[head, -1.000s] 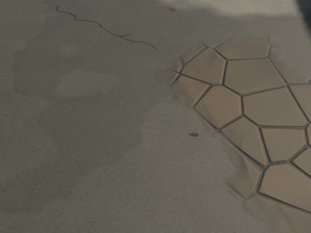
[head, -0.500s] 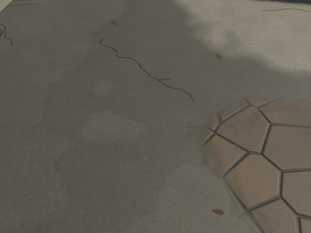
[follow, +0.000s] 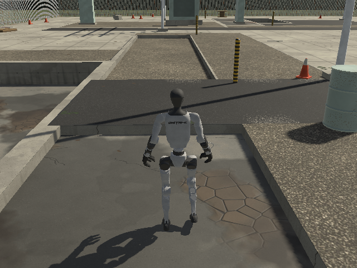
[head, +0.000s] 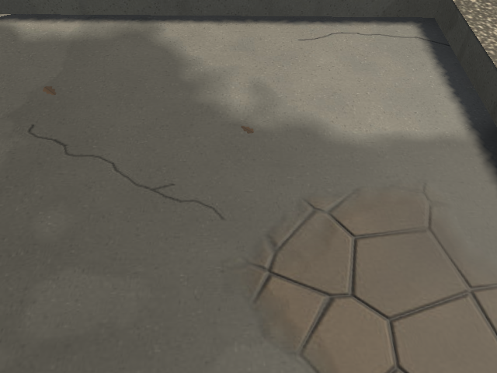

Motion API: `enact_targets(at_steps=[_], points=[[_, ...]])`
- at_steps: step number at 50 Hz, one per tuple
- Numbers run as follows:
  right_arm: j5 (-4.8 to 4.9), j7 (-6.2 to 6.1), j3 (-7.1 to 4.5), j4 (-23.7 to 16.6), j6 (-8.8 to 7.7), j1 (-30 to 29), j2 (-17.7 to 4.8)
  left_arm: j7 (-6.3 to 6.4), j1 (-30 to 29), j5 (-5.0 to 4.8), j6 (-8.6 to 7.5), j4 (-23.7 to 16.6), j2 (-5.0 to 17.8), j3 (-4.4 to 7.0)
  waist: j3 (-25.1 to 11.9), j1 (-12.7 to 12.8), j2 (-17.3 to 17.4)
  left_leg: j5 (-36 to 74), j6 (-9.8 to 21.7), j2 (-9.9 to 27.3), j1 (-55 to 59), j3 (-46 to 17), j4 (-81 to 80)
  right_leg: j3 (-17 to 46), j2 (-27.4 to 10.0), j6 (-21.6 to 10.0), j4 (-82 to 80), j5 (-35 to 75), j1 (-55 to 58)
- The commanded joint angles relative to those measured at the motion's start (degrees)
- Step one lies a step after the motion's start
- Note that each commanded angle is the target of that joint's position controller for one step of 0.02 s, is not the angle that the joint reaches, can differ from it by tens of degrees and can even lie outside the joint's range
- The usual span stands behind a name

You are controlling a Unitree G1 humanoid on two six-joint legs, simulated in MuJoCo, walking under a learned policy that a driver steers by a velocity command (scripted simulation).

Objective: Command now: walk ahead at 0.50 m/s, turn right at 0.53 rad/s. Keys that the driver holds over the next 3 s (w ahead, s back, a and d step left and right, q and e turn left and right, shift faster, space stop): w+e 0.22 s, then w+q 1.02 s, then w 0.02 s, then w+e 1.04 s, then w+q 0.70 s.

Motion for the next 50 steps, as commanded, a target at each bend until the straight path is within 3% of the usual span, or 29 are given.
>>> enact_targets(at_steps=[1, 7, 10, 12, 13, 14, 15, 16, 17, 18, 19, 20, 21, 23, 27, 32, 37, 40, 41, 42, 43, 44, 45, 46, 47, 48, 49, 50], points=[[0.13, -0.12, -2.00, -2.0, -1.22, -0.9, -7.1, -0.57, -2.6, 0.35, -0.20, -5.7, 1.2, 0.22, 2.1, -0.3, 8.6, 9.7, 10.0, 15.9, 5.6, -11.2, -12.8, 2.2, -4.2, 1.2, -3.0, 5.1, -11.2], [0.80, -0.59, -2.93, 1.0, -0.62, 0.9, -10.8, -2.59, -11.8, 0.40, -0.89, -8.5, 0.0, -0.83, 3.1, -2.9, 6.1, 15.5, 8.0, 15.0, 6.8, 0.2, -13.0, -1.7, -3.3, -0.1, -21.5, 19.7, -6.3], [1.74, -0.58, -3.47, 2.6, 0.07, 3.0, -12.5, -3.39, -15.8, 0.18, -0.71, -10.7, 0.9, -0.62, 4.2, -3.4, 6.1, 17.6, 6.7, 16.7, 11.2, 2.4, -11.5, -3.3, -2.5, -2.1, -26.1, 17.4, -5.7], [2.31, -0.57, -3.71, 3.6, 0.77, 4.6, -13.5, -3.60, -16.2, 0.59, -0.62, -11.7, 1.6, -0.22, 3.2, -2.5, 6.4, 29.6, 6.0, 17.6, 13.4, 3.6, -7.1, -5.2, -0.1, -4.4, -28.1, 11.6, -1.6], [2.52, -0.54, -3.73, 4.3, 1.09, 5.4, -14.2, -3.42, -13.8, 0.89, -0.57, -11.5, 2.4, 0.35, 1.1, -0.5, 7.0, 39.3, 5.8, 17.7, 13.6, 4.0, -2.7, -6.4, 2.0, -5.8, -29.0, 8.8, 4.0], [2.62, -0.57, -3.38, 4.7, 1.47, 5.1, -14.2, -3.06, -6.4, 0.93, -0.49, -9.6, 4.4, 1.62, -2.8, 4.3, 6.4, 45.4, 4.8, 16.5, 11.5, 5.7, 6.1, -7.4, 4.2, -7.5, -32.4, 10.5, 15.0], [2.10, -0.72, -2.42, 4.8, 1.38, 5.7, -12.5, -2.17, 2.6, 0.80, -0.21, -7.1, 7.8, 3.30, -7.5, 8.7, 5.1, 40.3, 3.0, 14.2, 2.8, 7.1, 18.2, -5.2, 3.8, -9.1, -32.9, 13.6, 30.6], [0.20, -0.07, 0.10, 2.1, 0.60, 10.1, -6.0, -1.15, 8.3, 1.64, -0.16, -6.2, 15.0, 4.57, -16.3, 7.2, -8.0, 4.6, -1.0, 6.9, -21.3, 7.5, 42.5, 21.1, -13.6, -17.1, -33.3, 10.0, 54.3], [1.21, 0.38, 0.46, 3.8, -0.58, 10.8, -6.8, -1.12, 9.6, 1.36, -0.54, -7.0, 12.8, 3.52, -26.8, 8.0, -7.9, -23.4, -1.2, 1.2, -26.4, -4.9, 54.2, 40.9, -22.3, -21.9, -42.4, 6.4, 56.4], [3.75, 0.72, -1.29, 2.3, -0.89, 4.4, -11.9, -1.58, 7.3, 1.74, -1.11, -6.3, 9.4, 2.27, -18.6, 9.2, -2.7, -20.6, -0.5, 3.8, -31.0, -8.5, 56.9, 31.7, -20.1, -18.4, -43.9, 6.4, 49.8], [4.15, 0.65, -1.01, 1.1, -0.98, 1.0, -11.0, -1.63, 4.3, 1.59, -1.52, -5.5, 8.0, 1.82, -10.3, 7.3, -2.7, -16.2, 0.0, 6.2, -32.1, -7.2, 53.8, 22.2, -17.5, -16.1, -44.8, 9.2, 40.9], [2.91, 0.21, -0.96, 1.4, -0.75, 0.2, -10.1, -1.67, 0.6, 1.52, -1.91, -4.9, 5.9, 1.21, -5.9, 4.8, -1.0, -11.8, -0.2, 8.4, -30.5, -6.8, 49.5, 16.4, -14.7, -14.2, -46.3, 11.6, 33.4], [2.26, -0.01, -1.30, 2.2, 0.10, 1.7, -10.0, -1.80, -2.2, 1.83, -2.46, -5.0, 3.8, 0.63, -3.7, 2.5, -2.6, -8.1, -0.5, 9.8, -26.8, -7.3, 46.9, 11.7, -12.6, -13.0, -48.6, 14.1, 27.7], [2.36, -0.08, -1.10, 4.1, 1.93, 5.6, -7.7, -1.93, -4.6, 2.20, -3.78, -4.4, 2.8, 0.68, -3.0, 0.0, -3.0, -3.5, -1.4, 10.1, -21.7, -7.6, 46.1, 7.1, -11.7, -13.2, -53.1, 15.3, 21.9], [2.18, -0.57, -1.10, 3.2, 2.99, 1.9, -5.9, -1.09, -4.2, 2.94, -5.07, -1.5, 3.0, 1.11, 1.3, 0.0, -0.5, 5.7, -2.8, 9.3, -27.3, -10.1, 38.6, -1.5, -11.1, -12.2, -56.5, 20.9, 21.9], [1.65, 0.99, -0.21, 1.1, 2.22, -5.4, -3.8, 0.00, -2.6, 2.42, -4.73, 0.7, 4.7, 1.51, 4.0, 2.7, 0.7, 17.6, -2.0, 7.9, -27.0, -6.0, 22.5, -9.2, -10.7, -10.2, -58.3, 22.3, 25.5], [1.62, 2.86, 0.25, -3.2, 2.23, -12.2, -3.6, 0.48, 1.4, 1.12, -2.66, 3.7, 6.5, 2.40, 6.5, 5.0, 1.4, 11.7, 0.9, 6.9, -31.2, -2.4, 15.1, -12.1, -14.2, -9.3, -54.3, 29.0, 36.4], [1.68, 3.50, -0.84, -4.5, 2.64, -9.5, -5.7, 1.18, -0.1, 0.67, -1.24, 3.6, 8.9, 3.04, 2.2, 1.8, -1.3, 3.1, 4.1, 2.3, -23.3, 2.6, 14.7, -14.4, -14.2, -7.4, -44.3, 54.2, 39.3], [1.76, 3.38, -1.83, -3.8, 2.87, -4.7, -7.5, 1.46, -0.8, 0.57, -0.75, 3.4, 9.5, 3.16, -1.0, -1.1, -2.0, 0.8, 5.5, -0.1, -16.6, 4.0, 14.9, -15.2, -13.5, -6.5, -36.8, 61.6, 38.6], [1.91, 2.80, -3.47, -1.9, 2.97, 3.7, -10.2, 1.68, -1.9, 0.31, -0.48, 3.1, 9.3, 2.93, -5.5, -6.1, -1.0, 3.3, 7.6, -2.5, -4.1, 4.0, 11.4, -16.5, -11.5, -4.8, -25.1, 60.8, 33.9], [2.04, 1.56, -5.40, -0.1, 3.59, 12.4, -15.0, 1.84, -0.9, 1.22, -0.99, 2.3, 7.3, 2.00, -10.9, -9.5, 5.0, 3.8, 10.9, 3.0, 13.2, -7.0, 9.1, -16.4, -8.6, -2.1, -7.9, 43.2, 20.5], [2.43, 1.27, -5.95, -0.7, 3.09, 10.4, -20.1, 0.66, 5.2, 2.97, -2.68, -0.5, -1.4, -0.71, -15.3, -1.8, 18.9, -5.6, 22.2, 17.3, 31.7, -39.9, 3.9, -10.2, 4.2, 1.6, 11.9, -12.9, -5.8], [1.92, 1.53, -4.53, -2.2, 2.29, 11.9, -15.3, -0.29, -1.0, 0.90, -5.04, -0.8, 3.2, -0.21, -21.0, -6.4, 11.6, -11.1, 23.2, 20.0, 34.8, -50.2, -3.9, 2.3, 4.4, 0.4, 17.1, -15.4, -12.2], [1.41, 1.56, -3.76, -2.0, 1.65, 9.7, -12.5, -0.79, -6.6, -1.12, -6.31, -2.7, 5.8, 0.48, -12.8, -6.9, 8.9, -7.2, 20.0, 18.6, 29.3, -41.9, -5.3, 2.8, 1.5, -1.1, 15.2, -9.8, -16.1], [1.61, 1.51, -3.36, -2.4, 1.35, 6.1, -11.2, -0.52, -7.5, -0.50, -6.97, -2.9, 5.2, 0.21, -7.8, -4.3, 4.0, -1.5, 18.0, 16.1, 21.0, -35.0, -5.1, 2.4, -1.1, -1.7, 9.9, -4.8, -14.3], [1.60, 1.38, -2.79, -3.1, 1.37, 2.5, -9.4, -0.13, -7.7, 1.12, -6.97, -2.4, 5.4, 0.54, -4.5, -2.1, 2.6, 5.2, 16.7, 13.9, 13.6, -29.6, -5.6, 1.9, -2.7, -1.2, 4.9, -2.3, -11.0], [0.82, 1.07, -2.28, -4.2, 1.31, 0.6, -8.2, -0.12, -6.5, 1.73, -6.39, -2.1, 5.7, 0.91, -3.7, -0.1, 4.0, 10.3, 16.4, 12.5, 8.8, -26.7, -6.7, 2.4, -3.7, -0.7, 2.7, -0.3, -7.0], [0.69, 0.89, -2.25, -4.7, 1.32, -0.2, -8.2, -0.15, -5.6, 2.02, -5.68, -2.1, 5.5, 1.02, -3.3, 0.8, 4.5, 13.1, 16.5, 11.6, 6.1, -25.4, -7.8, 2.1, -3.9, 0.1, 0.6, 0.5, -5.1]])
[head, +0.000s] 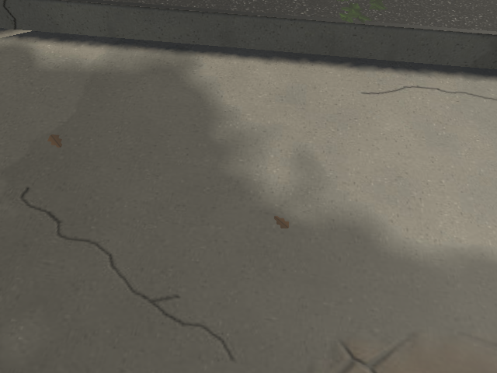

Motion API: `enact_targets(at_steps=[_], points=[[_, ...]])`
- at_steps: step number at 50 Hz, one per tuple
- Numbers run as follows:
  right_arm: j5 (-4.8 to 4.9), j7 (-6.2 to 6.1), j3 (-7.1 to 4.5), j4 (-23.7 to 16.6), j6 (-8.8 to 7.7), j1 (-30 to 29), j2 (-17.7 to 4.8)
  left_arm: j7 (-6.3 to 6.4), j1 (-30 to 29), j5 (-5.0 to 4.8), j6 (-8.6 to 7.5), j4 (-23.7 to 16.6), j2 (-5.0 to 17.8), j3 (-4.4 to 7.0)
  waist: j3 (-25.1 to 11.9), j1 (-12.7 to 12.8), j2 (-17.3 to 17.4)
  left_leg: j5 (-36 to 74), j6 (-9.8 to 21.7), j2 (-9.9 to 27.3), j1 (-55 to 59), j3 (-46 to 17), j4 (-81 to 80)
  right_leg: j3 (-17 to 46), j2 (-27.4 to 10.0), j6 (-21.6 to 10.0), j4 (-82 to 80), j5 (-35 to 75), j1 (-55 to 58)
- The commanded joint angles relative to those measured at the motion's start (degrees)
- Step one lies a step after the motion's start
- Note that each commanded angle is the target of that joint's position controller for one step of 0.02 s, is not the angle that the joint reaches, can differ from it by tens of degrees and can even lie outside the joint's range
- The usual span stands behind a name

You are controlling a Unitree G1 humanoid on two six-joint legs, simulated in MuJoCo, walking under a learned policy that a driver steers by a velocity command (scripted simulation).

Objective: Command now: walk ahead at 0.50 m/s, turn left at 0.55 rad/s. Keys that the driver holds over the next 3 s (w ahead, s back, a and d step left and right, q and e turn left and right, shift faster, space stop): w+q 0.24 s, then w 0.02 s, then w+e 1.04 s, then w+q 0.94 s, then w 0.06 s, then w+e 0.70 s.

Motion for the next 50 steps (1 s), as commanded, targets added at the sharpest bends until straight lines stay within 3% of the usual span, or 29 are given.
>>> enact_targets(at_steps=[1, 4, 7, 10, 12, 14, 15, 16, 17, 18, 19, 20, 21, 22, 23, 25, 27, 30, 35, 38, 39, 40, 41, 42, 43, 44, 45, 47, 50], points=[[-0.30, -0.86, -1.58, -4.8, -1.11, -0.4, -6.6, 0.13, 0.3, 1.09, -0.37, -4.5, 6.7, 1.97, -6.1, 1.6, 2.1, 14.5, 11.9, 15.4, 11.7, -20.8, -14.7, 2.4, -3.3, 1.6, -5.2, 4.2, -10.8], [0.04, -1.98, -2.18, -4.0, -1.04, 1.4, -8.9, 0.38, -4.1, 1.38, 0.68, -6.0, 4.5, 1.18, -3.7, 0.7, 2.4, 17.4, 10.5, 12.8, 6.3, -15.7, -15.5, 0.6, -2.1, 4.3, -16.1, 11.8, -10.5], [0.42, -2.65, -2.32, -3.2, -0.37, 3.5, -9.3, -0.06, -10.6, 1.05, 0.39, -7.5, 2.8, 0.39, -3.2, -2.0, 4.6, 11.8, 7.2, 9.5, 3.7, -13.2, -14.2, 0.1, 0.8, 4.8, -29.8, 23.8, -5.9], [0.76, -2.79, -2.46, -2.0, 0.12, 6.4, -9.5, -0.73, -14.7, 0.12, -0.18, -8.9, 3.8, 0.60, -3.1, -3.7, 5.5, 6.9, 6.1, 10.9, 5.5, -16.7, -12.3, 1.0, 2.6, 4.3, -36.0, 27.2, -3.5], [0.90, -3.00, -2.36, -1.6, 0.47, 7.1, -8.8, -1.17, -14.9, -0.03, -0.67, -9.2, 5.4, 1.16, -3.3, -3.3, 6.0, 5.0, 5.5, 12.3, 9.6, -20.4, -8.9, 2.6, 2.7, 3.2, -38.9, 24.6, -3.3], [0.39, -3.22, -2.24, -1.2, 0.66, 6.7, -8.2, -1.59, -11.9, -0.02, -1.26, -8.2, 6.4, 1.60, -3.9, -1.9, 7.8, 7.4, 4.8, 14.7, 13.5, -21.8, -6.0, 2.0, 1.9, 1.2, -39.4, 21.5, -1.9], [0.19, -3.13, -2.12, -1.1, 0.76, 6.2, -7.8, -1.59, -8.6, 0.18, -1.51, -7.2, 6.8, 1.93, -4.5, -0.3, 8.5, 11.8, 4.1, 14.5, 14.2, -21.1, -3.6, 0.5, 2.2, -0.3, -40.9, 20.8, 1.7], [-0.07, -2.90, -1.56, -1.3, 0.70, 6.1, -6.3, -1.34, -3.6, 0.75, -1.72, -5.7, 8.3, 2.74, -7.6, 2.0, 7.9, 18.9, 2.7, 11.8, 14.1, -18.9, 2.9, -0.3, 2.3, -2.4, -41.9, 20.4, 9.2], [-0.83, -2.75, -0.50, -2.1, 0.66, 6.6, -4.1, -1.13, 4.2, 1.54, -1.82, -4.8, 10.5, 3.26, -15.4, 5.2, 3.6, 14.0, 0.8, 8.7, 9.0, -15.3, 17.1, 7.7, -5.0, -6.3, -40.1, 19.7, 22.7], [0.49, -2.52, 0.59, -2.0, -0.03, 16.1, -0.6, -1.32, 10.7, 1.67, -1.13, -2.4, 16.0, 4.85, -22.5, 2.5, -14.4, -9.6, -4.4, -0.5, -11.6, -8.5, 38.2, 33.6, -16.7, -17.8, -43.8, 10.0, 42.6], [0.79, -2.54, 0.44, -1.6, -0.57, 15.2, -4.3, -2.08, 12.0, -0.55, -0.90, -1.4, 11.9, 3.95, -20.5, 3.9, -14.6, -22.9, -4.8, 0.9, -21.7, -9.9, 44.6, 46.8, -18.6, -19.0, -51.4, -6.6, 43.8], [0.90, -2.38, -0.56, -2.8, -0.88, 6.9, -8.2, -2.02, 8.1, -1.06, -0.60, -2.4, 8.2, 2.80, -11.2, 5.0, -7.9, -17.9, -4.4, 4.6, -25.4, -9.5, 46.4, 39.9, -16.4, -16.1, -52.4, -9.7, 36.5], [0.12, -2.47, -0.41, -4.1, -1.32, 1.4, -8.0, -1.93, 4.9, -0.25, -0.02, -3.3, 7.3, 2.27, -7.0, 4.8, -3.2, -13.9, -4.2, 6.4, -24.3, -7.3, 44.3, 33.1, -13.5, -14.3, -52.9, -4.4, 29.2], [-0.94, -2.40, -0.41, -5.0, -1.93, -1.5, -7.3, -1.89, 3.2, 0.04, 0.40, -3.4, 6.6, 1.90, -3.3, 3.9, -1.7, -11.4, -4.4, 7.8, -23.7, -6.4, 40.4, 28.4, -11.2, -14.1, -53.7, 2.5, 23.3], [-1.45, -2.30, -0.48, -5.3, -2.32, -1.4, -6.4, -1.67, 2.7, 0.38, 0.46, -3.5, 5.9, 1.52, -3.2, 2.4, -2.7, -9.2, -4.6, 9.2, -20.7, -6.4, 36.5, 25.2, -9.0, -13.4, -54.4, 8.2, 20.3], [-1.58, -2.09, -0.05, -5.3, -2.59, -0.3, -4.4, -1.29, 3.3, 0.01, 0.63, -3.3, 5.5, 1.39, -4.5, 1.2, -5.2, -8.7, -5.7, 9.3, -17.1, -5.0, 30.1, 21.2, -6.7, -13.6, -55.2, 15.6, 18.3], [-1.67, -2.05, 0.62, -6.1, -2.61, -2.7, -2.9, -0.57, 4.5, -0.56, 0.89, -2.7, 7.2, 1.92, -4.5, 1.5, -5.3, -7.8, -7.3, 8.6, -15.4, -3.3, 22.4, 18.4, -6.1, -14.4, -55.7, 19.9, 15.8], [-1.24, -1.61, 1.48, -7.1, -3.00, -8.7, -1.5, 0.35, 6.2, -1.00, 1.65, -2.0, 9.3, 2.71, -3.7, 3.4, -4.8, 3.1, -8.6, 6.9, -10.0, -2.7, 10.5, 15.4, -4.6, -13.1, -55.9, 19.6, 11.5], [-0.15, -0.99, 0.75, -8.5, -3.85, -14.2, -3.7, 0.90, 10.7, -1.49, 3.04, -0.8, 9.2, 2.84, -3.4, 4.5, -5.0, 8.8, -8.6, 4.7, -3.2, -4.5, 1.2, 19.2, -5.2, -10.9, -52.1, 14.6, 12.2], [-0.13, -1.39, -0.59, -7.0, -4.31, -8.6, -5.8, 1.04, 9.7, -1.30, 3.52, -1.3, 7.9, 2.66, -5.0, 0.3, -5.6, 6.4, -5.9, 5.6, 7.7, -4.1, -3.6, 20.8, -3.5, -8.2, -45.6, 13.5, 10.9], [-0.71, -1.91, -1.42, -6.2, -4.40, -2.7, -7.7, 0.91, 8.8, -0.84, 3.33, -2.0, 5.7, 1.91, -8.9, -2.9, -4.2, 4.2, -3.6, 9.9, 17.2, -7.2, -3.5, 18.2, -1.0, -6.3, -37.3, 13.2, 7.4], [-1.10, -2.42, -2.32, -5.1, -4.06, 6.2, -11.4, 0.85, 10.0, 0.42, 3.07, -3.2, 1.3, 0.58, -16.5, -5.5, 5.5, 1.3, -0.1, 21.0, 30.6, -18.1, -3.5, 11.5, 4.0, -3.8, -19.5, -1.3, -0.5], [-1.27, -1.77, -3.10, -3.1, -3.01, 8.6, -14.2, 0.91, 15.5, -1.69, 2.49, -5.4, 1.3, 0.26, -19.4, -2.4, 22.5, -15.3, 7.7, 30.8, 38.0, -42.7, -10.0, 6.1, 6.8, -2.2, -5.4, -13.7, -16.8], [-0.66, -1.46, -2.03, -3.9, -2.98, 5.7, -9.0, 1.19, 14.0, -2.31, 2.70, -3.8, 6.9, 1.55, -12.3, -3.0, 13.4, -23.0, 6.9, 28.9, 32.7, -41.5, -12.4, 7.5, 2.6, -1.4, 1.2, -9.7, -21.5], [-0.50, -1.51, -1.23, -3.9, -2.94, 3.7, -6.1, 1.05, 9.4, -1.89, 3.02, -4.2, 8.4, 2.11, -6.7, -3.5, 9.0, -17.9, 5.0, 26.2, 27.4, -32.2, -12.5, 6.5, 1.2, -1.1, 2.7, -4.6, -22.4], [-0.92, -1.37, -0.68, -4.0, -2.99, 1.2, -4.8, 0.98, 8.2, -1.44, 3.39, -4.0, 7.4, 2.10, -4.6, -2.2, 5.6, -10.0, 4.0, 23.5, 22.5, -25.5, -13.5, 5.8, -0.4, -0.5, 2.1, -0.7, -20.2], [-1.21, -1.31, -0.36, -3.4, -2.96, -0.6, -3.5, 0.81, 6.8, -0.98, 3.58, -4.6, 6.8, 2.27, -2.8, -1.3, 5.8, -4.1, 3.9, 21.8, 19.3, -20.8, -14.6, 5.6, -1.8, -0.1, 0.1, 1.8, -19.5], [-1.43, -1.38, -0.43, -2.5, -3.32, -1.7, -3.3, 0.15, 5.9, -1.24, 4.16, -5.4, 4.6, 2.01, -2.0, -0.2, 7.7, 2.9, 3.5, 19.8, 14.8, -13.7, -17.0, 4.2, -3.4, 0.4, -1.7, 4.8, -16.6], [-1.09, -1.58, -1.19, -0.9, -3.74, -1.1, -5.2, -0.33, 2.6, -0.89, 4.53, -7.5, 3.0, 1.51, -1.6, -0.2, 5.6, 10.8, 5.0, 20.2, 14.4, -7.6, -18.9, 3.5, -4.0, 1.6, -6.9, 9.3, -18.2]])
Over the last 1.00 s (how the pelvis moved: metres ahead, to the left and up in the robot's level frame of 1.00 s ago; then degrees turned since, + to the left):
0.55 -0.04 -0.01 9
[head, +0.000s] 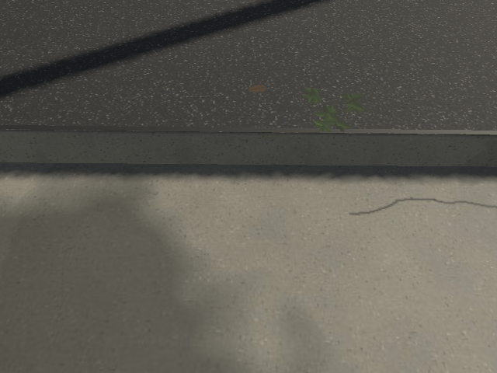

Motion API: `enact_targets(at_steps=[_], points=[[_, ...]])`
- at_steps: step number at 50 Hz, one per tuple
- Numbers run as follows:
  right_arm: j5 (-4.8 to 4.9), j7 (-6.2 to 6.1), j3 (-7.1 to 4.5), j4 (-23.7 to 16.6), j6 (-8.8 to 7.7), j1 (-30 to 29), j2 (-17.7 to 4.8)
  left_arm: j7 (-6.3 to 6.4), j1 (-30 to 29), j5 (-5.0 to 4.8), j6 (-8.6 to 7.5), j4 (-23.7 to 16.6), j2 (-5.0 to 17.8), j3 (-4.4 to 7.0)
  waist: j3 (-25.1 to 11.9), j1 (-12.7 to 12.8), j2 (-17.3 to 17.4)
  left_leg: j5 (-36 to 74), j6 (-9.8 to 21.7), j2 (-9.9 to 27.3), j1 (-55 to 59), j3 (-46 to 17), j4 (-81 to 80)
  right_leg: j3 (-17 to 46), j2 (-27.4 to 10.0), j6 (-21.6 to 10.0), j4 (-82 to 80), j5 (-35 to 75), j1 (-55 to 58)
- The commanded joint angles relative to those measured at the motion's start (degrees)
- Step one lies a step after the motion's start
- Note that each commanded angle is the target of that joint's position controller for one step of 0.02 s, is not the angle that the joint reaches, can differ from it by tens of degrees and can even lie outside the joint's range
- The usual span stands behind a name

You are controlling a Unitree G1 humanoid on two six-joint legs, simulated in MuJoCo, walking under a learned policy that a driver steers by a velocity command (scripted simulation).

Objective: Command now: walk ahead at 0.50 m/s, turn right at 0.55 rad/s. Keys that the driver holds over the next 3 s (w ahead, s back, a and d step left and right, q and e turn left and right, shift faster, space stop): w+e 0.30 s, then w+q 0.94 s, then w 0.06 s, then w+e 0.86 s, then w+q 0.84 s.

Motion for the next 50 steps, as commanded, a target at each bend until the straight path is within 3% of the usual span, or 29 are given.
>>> enact_targets(at_steps=[1, 5, 9, 11, 12, 13, 14, 15, 16, 17, 18, 19, 20, 21, 23, 26, 31, 36, 39, 40, 41, 42, 43, 44, 45, 46, 47, 48, 50], points=[[0.10, -0.29, -2.10, -2.5, -1.11, -2.2, -8.0, -0.66, -2.3, 0.28, -0.41, -5.5, 0.6, -0.20, 1.2, 0.3, 7.5, 14.5, 9.6, 16.2, 4.7, -9.4, -10.6, 1.9, -3.2, 1.0, -5.1, 6.1, -8.6], [0.53, -0.69, -2.56, -0.9, -0.48, -1.2, -10.2, -2.16, -8.7, 0.31, -1.04, -7.4, -0.4, -1.01, 2.2, -1.7, 6.3, 17.1, 8.1, 15.0, 5.0, -1.6, -10.9, -1.4, -2.3, 0.0, -18.3, 16.8, -4.5], [1.70, -0.80, -3.20, 1.2, 0.49, 1.6, -12.4, -3.30, -14.1, 0.14, -0.92, -10.4, 0.5, -0.93, 3.6, -2.6, 6.1, 20.7, 6.3, 17.1, 10.3, 1.9, -8.9, -4.0, -1.0, -2.6, -25.0, 14.6, -3.3], [2.09, -1.01, -3.65, 1.6, 1.23, 1.8, -13.9, -3.58, -13.6, 0.38, -0.66, -11.2, 2.1, -0.21, 2.1, -1.0, 7.3, 35.3, 5.1, 17.4, 12.9, 4.1, -3.4, -6.8, 1.7, -4.9, -26.5, 9.0, 0.9], [2.28, -1.24, -3.93, 1.5, 1.65, 1.8, -14.9, -3.51, -10.9, 0.57, -0.39, -10.9, 3.4, 0.55, -0.3, 0.9, 8.3, 45.1, 4.4, 17.2, 13.4, 5.3, 2.3, -8.6, 3.9, -6.2, -26.6, 6.1, 5.7], [2.44, -1.48, -3.92, 1.4, 2.12, 1.4, -15.1, -3.26, -3.7, 0.50, -0.16, -9.3, 5.6, 1.89, -4.2, 5.3, 7.8, 50.3, 3.2, 15.9, 11.4, 7.0, 12.2, -9.8, 6.4, -8.0, -29.1, 7.0, 15.7], [1.97, -1.78, -3.23, 1.0, 2.10, 2.0, -13.7, -2.34, 6.3, 0.28, 0.31, -6.6, 9.1, 3.84, -9.2, 10.0, 5.7, 44.0, 1.1, 13.8, 1.9, 7.9, 26.3, -6.8, 6.8, -10.4, -30.9, 9.2, 32.0], [-1.00, -1.14, -0.69, -1.8, 1.29, 7.4, -6.3, -1.25, 9.0, -0.22, 0.47, -6.2, 16.1, 5.13, -14.8, 5.9, -10.0, -4.1, -2.4, 6.2, -23.0, 7.2, 48.4, 19.7, -8.8, -18.8, -31.3, 8.5, 54.1], [-0.05, -0.25, 0.21, -2.4, -0.73, 6.2, -6.9, -1.44, 9.4, -0.18, -0.39, -8.2, 13.9, 3.90, -26.0, 7.0, -9.4, -23.3, -3.0, -0.1, -32.8, -5.9, 59.9, 45.0, -17.5, -25.9, -42.9, -3.7, 60.6], [2.89, 0.45, -1.24, -2.5, -1.66, 0.9, -11.6, -1.80, 8.6, 0.73, -1.04, -6.9, 9.2, 2.47, -19.1, 9.1, -2.7, -18.1, -1.8, 3.8, -37.6, -8.8, 60.7, 36.5, -16.1, -21.5, -45.3, -3.8, 55.6], [3.52, 0.42, -0.78, -3.3, -2.01, -1.7, -10.9, -1.76, 5.6, 0.83, -1.51, -6.7, 7.7, 1.91, -11.7, 7.4, -1.2, -13.5, -0.8, 6.3, -37.5, -7.6, 56.9, 28.1, -14.1, -19.0, -45.3, -0.2, 46.7], [2.46, -0.04, -0.72, -2.5, -1.75, -2.3, -10.3, -1.72, 1.4, 1.00, -1.82, -6.7, 5.7, 1.09, -7.0, 4.9, 2.0, -9.8, -1.0, 8.9, -34.5, -7.0, 52.4, 21.2, -11.9, -17.0, -45.7, 6.7, 37.6], [1.73, -0.20, -1.03, -1.7, -1.02, -1.1, -10.5, -1.68, -1.3, 1.67, -2.24, -6.8, 3.7, 0.37, -5.2, 2.7, 0.4, -7.1, -1.2, 10.6, -30.1, -7.5, 49.3, 16.3, -9.9, -16.0, -47.0, 12.5, 31.3], [1.72, -0.05, -1.03, -0.8, -0.11, 0.8, -10.0, -1.68, -2.5, 2.11, -2.60, -6.8, 3.3, 0.18, -4.6, 1.3, -0.9, -5.3, -1.5, 11.2, -26.6, -7.7, 48.4, 13.7, -9.0, -15.7, -48.9, 14.6, 27.2], [1.63, -0.18, -0.76, 0.4, 1.39, 2.6, -8.1, -1.69, -2.8, 2.08, -3.75, -5.4, 3.8, 0.34, -3.5, 0.2, -0.3, -2.3, -2.5, 11.1, -25.0, -7.2, 46.1, 8.7, -8.6, -16.0, -51.8, 18.8, 23.6], [1.52, -0.54, -0.50, -0.5, 2.16, -1.6, -6.8, -1.16, -1.3, 2.48, -4.61, -2.9, 4.3, 0.54, 0.0, 1.3, 0.8, 6.4, -3.5, 10.7, -29.8, -8.6, 38.8, 2.3, -7.7, -14.5, -54.3, 21.5, 24.0], [1.79, 0.79, 0.10, -2.0, 1.25, -8.2, -4.9, -0.33, -0.1, 2.30, -4.69, -0.6, 5.0, 0.51, 2.6, 4.3, 0.8, 21.0, -2.5, 7.5, -28.4, -6.8, 22.1, -5.8, -6.7, -10.8, -56.5, 19.9, 27.1], [1.65, 2.80, 0.69, -5.6, 1.05, -14.1, -4.1, 0.16, 3.7, 1.48, -2.92, 2.8, 6.0, 1.06, 4.8, 6.6, 1.8, 15.2, 0.2, 6.1, -33.9, -4.6, 15.1, -8.1, -10.7, -10.3, -52.7, 27.5, 39.7], [1.47, 3.63, -0.07, -7.2, 1.33, -12.3, -5.8, 1.16, 2.3, 1.14, -1.41, 2.7, 8.1, 1.65, 1.4, 3.9, -0.9, 5.4, 3.0, 2.3, -28.3, 0.2, 14.5, -10.3, -11.3, -8.4, -43.8, 51.4, 43.5], [1.40, 3.58, -0.86, -6.9, 1.62, -8.7, -7.3, 1.65, 1.8, 1.16, -0.93, 2.5, 8.8, 1.83, -1.5, 1.7, -2.2, 2.6, 4.2, 0.1, -22.9, 1.8, 15.1, -11.1, -11.1, -7.6, -37.8, 60.7, 43.5], [1.53, 3.17, -2.26, -5.4, 1.79, -1.4, -9.7, 2.08, 0.8, 1.22, -0.54, 2.2, 8.9, 1.74, -5.6, -2.6, -2.0, 3.7, 6.1, -1.9, -12.5, 2.2, 13.1, -12.6, -9.7, -6.1, -27.8, 63.7, 40.4], [1.69, 2.23, -4.02, -3.7, 2.05, 7.9, -13.5, 2.50, 0.8, 1.46, -0.78, 1.4, 8.2, 1.25, -10.9, -7.4, 1.3, 6.2, 9.1, 0.8, 4.7, -4.8, 10.6, -12.9, -7.4, -3.9, -12.9, 52.2, 29.2], [1.81, 1.50, -5.33, -3.5, 1.99, 10.5, -19.7, 1.40, 7.2, 3.19, -2.41, -1.3, 0.4, -1.35, -17.4, -2.7, 16.0, 0.9, 20.0, 16.3, 28.2, -34.4, 9.6, -11.2, 3.5, 0.2, 9.3, 3.4, 2.4], [1.78, 1.37, -4.17, -4.4, 1.68, 11.8, -15.8, 0.16, 4.0, 2.32, -4.87, -1.1, 2.4, -1.56, -24.4, -5.3, 12.9, -4.8, 23.9, 21.0, 35.3, -52.9, 0.5, 1.1, 8.1, 0.1, 17.7, -17.6, -7.8], [1.23, 1.15, -3.30, -4.3, 1.53, 9.9, -13.0, -0.80, -2.2, -0.30, -6.39, -2.9, 5.9, -0.57, -16.6, -6.5, 9.5, -4.4, 20.0, 19.0, 30.5, -43.7, -1.4, 3.7, 4.0, -1.2, 17.4, -12.8, -12.7], [1.30, 1.00, -2.98, -4.9, 1.47, 6.2, -11.9, -0.88, -4.7, -0.40, -7.16, -4.0, 5.5, -0.94, -10.4, -4.6, 5.2, -0.2, 17.7, 16.6, 21.7, -36.1, -1.8, 2.7, 1.4, -1.8, 12.5, -7.8, -12.1], [1.42, 0.93, -2.50, -5.6, 1.61, 2.4, -10.5, -0.52, -5.4, 1.04, -7.22, -3.7, 5.2, -0.76, -5.8, -2.0, 2.3, 6.4, 16.2, 14.3, 13.0, -30.5, -2.7, 1.7, -0.5, -1.2, 6.8, -5.4, -9.3], [0.90, 0.75, -1.94, -6.6, 1.63, 0.1, -9.2, -0.26, -4.5, 2.05, -6.61, -3.5, 5.8, -0.31, -3.8, 0.1, 3.3, 12.2, 15.7, 12.5, 6.7, -26.9, -4.1, 1.6, -1.7, -0.5, 3.7, -3.5, -5.1], [1.02, 0.48, -1.95, -7.3, 1.51, -2.0, -9.3, -0.20, -1.9, 2.53, -5.23, -3.3, 4.5, -0.41, -3.0, 2.4, 5.2, 16.9, 15.9, 10.6, -0.3, -23.8, -6.3, 0.6, -2.1, 1.6, -0.4, -1.9, -0.8]])
Over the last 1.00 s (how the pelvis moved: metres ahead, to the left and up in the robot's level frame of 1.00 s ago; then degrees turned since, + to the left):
0.54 0.02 0.01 -7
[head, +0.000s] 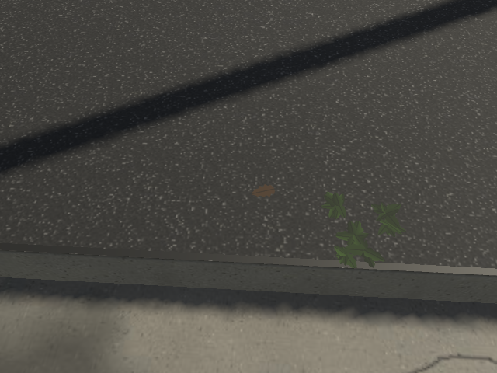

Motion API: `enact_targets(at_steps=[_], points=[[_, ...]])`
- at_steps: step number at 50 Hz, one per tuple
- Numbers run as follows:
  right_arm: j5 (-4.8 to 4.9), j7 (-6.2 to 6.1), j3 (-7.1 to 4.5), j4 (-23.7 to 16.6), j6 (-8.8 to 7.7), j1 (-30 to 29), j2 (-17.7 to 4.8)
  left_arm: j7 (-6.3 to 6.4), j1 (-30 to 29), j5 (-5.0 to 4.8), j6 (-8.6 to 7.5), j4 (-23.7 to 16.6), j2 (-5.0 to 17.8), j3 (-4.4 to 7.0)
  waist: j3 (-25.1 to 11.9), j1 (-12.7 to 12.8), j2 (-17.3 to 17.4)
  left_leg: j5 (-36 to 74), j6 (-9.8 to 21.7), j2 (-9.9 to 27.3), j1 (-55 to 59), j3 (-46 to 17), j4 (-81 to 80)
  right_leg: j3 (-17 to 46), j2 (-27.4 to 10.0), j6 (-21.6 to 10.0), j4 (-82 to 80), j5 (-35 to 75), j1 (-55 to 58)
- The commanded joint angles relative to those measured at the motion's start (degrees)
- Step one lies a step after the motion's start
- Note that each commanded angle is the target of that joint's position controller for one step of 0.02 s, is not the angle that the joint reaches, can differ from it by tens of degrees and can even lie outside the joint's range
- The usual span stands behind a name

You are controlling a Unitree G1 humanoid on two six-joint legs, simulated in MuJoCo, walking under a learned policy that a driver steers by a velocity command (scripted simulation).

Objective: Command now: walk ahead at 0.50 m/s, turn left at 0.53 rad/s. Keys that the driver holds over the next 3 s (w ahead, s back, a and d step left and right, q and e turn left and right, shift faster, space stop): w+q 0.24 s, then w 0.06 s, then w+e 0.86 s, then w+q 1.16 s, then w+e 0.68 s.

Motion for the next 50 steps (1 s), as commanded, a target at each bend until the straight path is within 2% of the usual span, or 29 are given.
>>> enact_targets(at_steps=[1, 6, 9, 12, 14, 15, 16, 17, 18, 19, 20, 23, 25, 27, 31, 32, 34, 35, 36, 37, 38, 39, 41, 43, 45, 46, 48, 49, 50], points=[[0.14, -0.86, -1.92, -4.4, -0.98, -1.4, -7.7, 0.33, 1.4, 0.76, 0.12, -4.0, 5.7, 1.69, -4.6, 2.2, 3.0, 16.6, 11.7, 14.3, 6.0, -16.5, -12.7, 0.0, -2.2, 2.7, -5.8, 3.7, -6.8], [0.63, -2.19, -2.62, -2.9, -0.10, 1.6, -10.1, 0.30, -9.2, 0.49, 0.12, -6.6, 3.0, 0.41, -3.1, -1.8, 5.1, 9.3, 7.3, 9.3, 0.3, -11.0, -11.8, -1.5, 1.6, 4.7, -28.3, 22.0, -1.1], [0.97, -2.40, -2.77, -1.7, 0.32, 4.2, -10.2, -0.14, -13.0, -0.61, -0.55, -7.7, 4.5, 0.85, -3.4, -3.3, 6.0, 4.9, 6.0, 11.1, 3.5, -15.4, -9.3, 0.0, 3.2, 4.2, -34.7, 24.5, 1.1], [0.84, -2.55, -2.78, -1.7, 0.46, 3.6, -9.4, -0.37, -10.6, -0.73, -1.28, -7.3, 7.1, 1.96, -3.8, -1.2, 7.9, 3.4, 4.4, 13.5, 8.3, -20.9, -3.8, 2.0, 2.7, 1.9, -37.5, 19.4, 3.5], [0.23, -2.44, -1.88, -2.0, 0.40, 2.9, -6.5, -0.03, -2.7, -0.10, -1.88, -5.0, 8.7, 3.08, -7.3, 2.8, 7.8, 8.5, 2.0, 10.9, 8.1, -19.1, 4.2, 0.2, 2.1, -1.2, -40.4, 18.5, 14.2], [-0.61, -2.24, -0.46, -2.5, 0.20, 3.7, -3.0, 0.38, 4.4, 1.15, -2.11, -4.4, 10.8, 3.60, -14.5, 5.7, 3.5, 3.5, 0.0, 7.8, 3.9, -15.6, 17.4, 7.3, -5.6, -4.7, -39.8, 16.1, 26.7], [0.52, -2.01, 0.88, -3.2, -0.57, 12.9, 0.8, 0.20, 10.6, 1.64, -1.41, -1.7, 16.5, 5.14, -21.0, 2.5, -15.0, -18.0, -4.3, -0.6, -14.9, -8.1, 36.2, 32.6, -17.7, -15.3, -43.7, 7.7, 45.4], [1.38, -2.15, 0.23, -2.2, -0.82, 12.3, -4.2, -0.44, 12.3, -0.32, -1.15, -0.5, 12.7, 4.63, -19.2, 4.2, -14.7, -23.9, -4.9, 1.8, -24.3, -9.1, 44.6, 44.2, -19.6, -16.9, -48.9, -9.1, 45.6], [1.24, -2.12, -0.66, -2.9, -0.82, 5.6, -8.2, -0.49, 9.4, -0.74, -1.07, -1.3, 9.0, 3.46, -11.5, 5.5, -8.4, -18.9, -4.6, 4.3, -26.3, -9.4, 46.9, 37.4, -16.6, -14.5, -50.3, -11.1, 39.3], [0.03, -2.27, -0.60, -4.2, -0.83, 0.4, -8.2, -0.50, 6.1, -0.16, -0.65, -1.8, 7.7, 2.79, -7.6, 5.0, -4.6, -15.1, -4.6, 6.5, -25.4, -6.1, 45.8, 30.2, -13.9, -13.0, -50.6, -4.4, 33.1], [-1.06, -2.25, -0.46, -5.4, -1.29, -3.1, -7.5, -0.55, 4.1, 0.10, -0.25, -1.9, 6.7, 2.29, -3.9, 4.4, -3.4, -12.7, -4.7, 7.9, -24.8, -4.8, 42.7, 25.6, -11.6, -13.2, -51.3, 4.4, 27.6], [-1.50, -1.92, 0.27, -6.1, -1.93, -2.9, -4.0, -0.18, 3.2, -0.26, 0.12, -1.8, 5.4, 1.62, -4.7, 1.5, -5.8, -11.3, -5.7, 8.9, -17.4, -2.7, 32.7, 17.3, -7.2, -13.1, -52.1, 23.1, 21.8], [-1.82, -1.75, 1.27, -6.6, -2.08, -4.3, -1.6, 0.34, 3.3, -0.77, 0.52, -1.5, 7.3, 2.19, -5.2, 1.1, -5.4, -11.2, -7.0, 7.5, -13.1, -0.6, 24.1, 13.8, -6.3, -14.1, -52.3, 28.9, 18.3], [-1.45, -1.45, 1.94, -6.8, -2.25, -7.0, -0.5, 0.88, 3.3, -1.18, 1.14, -1.6, 8.9, 2.79, -5.5, 1.4, -5.7, -5.4, -7.8, 6.0, -7.4, 0.6, 16.5, 11.4, -4.9, -13.7, -52.4, 28.9, 14.4], [-0.31, -1.27, 1.29, -7.6, -2.45, -11.9, -2.8, 1.52, 6.5, -1.63, 2.28, -1.2, 8.8, 3.12, -5.2, 2.7, -6.2, 3.5, -8.0, 4.4, -2.7, -1.0, 7.8, 13.7, -5.2, -11.8, -50.4, 24.3, 14.2], [-0.27, -1.33, 1.08, -7.9, -2.45, -12.1, -3.2, 1.73, 6.5, -1.82, 2.53, -1.4, 8.5, 3.15, -5.2, 2.3, -6.2, 4.1, -7.5, 4.5, -1.1, -1.5, 5.4, 14.9, -5.2, -10.9, -48.9, 23.1, 14.5], [-0.72, -1.54, 0.32, -6.0, -2.04, -6.6, -3.8, 1.90, 5.5, -1.93, 3.15, -2.0, 6.8, 2.72, -6.6, -1.3, -6.2, 5.1, -6.3, 4.5, 9.9, -0.9, 1.8, 15.7, -3.3, -8.6, -43.5, 17.8, 9.5], [-0.96, -2.00, -0.40, -5.4, -1.98, -3.0, -5.0, 1.80, 4.9, -1.67, 3.03, -2.6, 4.9, 2.19, -7.8, -3.6, -4.9, 3.6, -4.9, 6.3, 16.5, -1.6, -1.2, 14.6, -0.3, -6.6, -37.5, 16.6, 6.0], [-1.91, -2.75, -1.41, -4.3, -1.76, 5.6, -8.5, 1.58, 4.1, -0.96, 2.70, -4.2, 0.0, 0.63, -13.8, -7.1, 3.7, 4.0, -1.4, 18.0, 29.8, -13.1, -3.0, 9.4, 4.5, -3.2, -18.9, 5.7, -2.2], [-2.51, -2.61, -2.34, -3.3, -0.86, 8.3, -13.1, 1.53, 10.1, -1.63, 1.91, -6.2, -1.5, 0.01, -15.9, -3.2, 17.2, 0.4, 7.5, 31.4, 34.4, -34.1, -6.7, 4.9, 8.6, -1.4, -5.6, -16.8, -15.5], [-1.58, -2.17, -2.05, -2.6, -0.78, 7.5, -9.4, 1.35, 11.2, -3.08, 2.35, -5.1, 4.0, 1.16, -11.9, -2.9, 12.9, -17.1, 10.6, 31.9, 30.4, -39.1, -8.3, 4.1, 3.1, 0.0, 6.1, -14.7, -22.2], [-0.94, -1.90, -1.03, -2.6, -0.72, 6.4, -5.3, 1.13, 7.8, -3.13, 3.01, -4.8, 5.6, 1.76, -6.4, -3.9, 9.4, -23.4, 9.3, 28.8, 26.9, -33.3, -9.4, 3.7, 1.8, 0.5, 12.9, -10.0, -26.2], [-1.62, -1.66, 0.20, -2.0, -0.35, 1.9, -2.1, 1.11, 5.7, -1.77, 4.05, -4.8, 3.4, 1.66, -0.2, -1.6, 8.0, -17.4, 6.5, 23.2, 17.7, -22.2, -11.5, 2.6, 0.5, 1.9, 19.5, -3.4, -28.7], [-2.20, -1.77, 0.32, -0.8, -0.56, 1.0, -1.4, 0.74, 5.5, -1.99, 4.60, -5.4, 0.8, 1.13, 1.7, 0.3, 8.1, -10.3, 5.9, 21.4, 10.6, -14.9, -13.6, 2.0, -0.4, 2.6, 25.5, 0.1, -27.8], [-2.02, -2.09, 0.12, 1.5, -0.84, 4.0, -1.3, 0.94, 5.4, -1.95, 5.22, -6.0, -1.5, 0.53, 0.6, 0.2, 7.6, -3.5, 7.6, 22.6, 9.9, -10.9, -14.1, 0.7, 0.6, 3.7, 37.4, 0.4, -31.1], [-1.73, -2.28, 0.19, 3.2, -0.77, 6.4, -1.1, 1.58, 5.0, -2.46, 5.87, -6.3, -2.8, 0.15, 0.8, 0.1, 8.0, -3.1, 8.3, 24.0, 11.3, -10.3, -14.2, 0.8, 0.9, 3.9, 46.8, -2.1, -36.1], [-1.09, -2.89, 0.71, 5.3, -0.53, 8.4, 0.4, 2.15, 1.2, -2.74, 6.46, -9.1, -3.7, -0.69, 3.5, 0.4, 5.3, -5.1, 7.0, 24.9, 14.2, -7.7, -13.9, 3.8, 0.3, 3.0, 53.2, -3.4, -46.9], [-1.32, -3.11, 0.82, 6.1, -0.24, 9.6, 0.5, 2.16, -0.5, -2.43, 6.43, -10.4, -4.1, -1.17, 4.8, 0.3, 3.4, -4.4, 6.2, 25.1, 15.1, -6.2, -13.4, 4.9, 0.3, 2.9, 53.3, -3.0, -50.7], [-2.23, -3.28, 1.01, 8.2, 0.23, 12.9, -0.4, 2.09, -6.9, -1.68, 6.18, -13.0, -8.0, -2.86, 6.0, -1.9, 5.9, 2.1, 6.0, 27.6, 19.1, -6.2, -13.1, 2.4, 1.9, 2.6, 65.8, -6.2, -59.5]])
Over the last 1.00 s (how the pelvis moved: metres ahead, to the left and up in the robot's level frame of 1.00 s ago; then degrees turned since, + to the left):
0.57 -0.07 -0.01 3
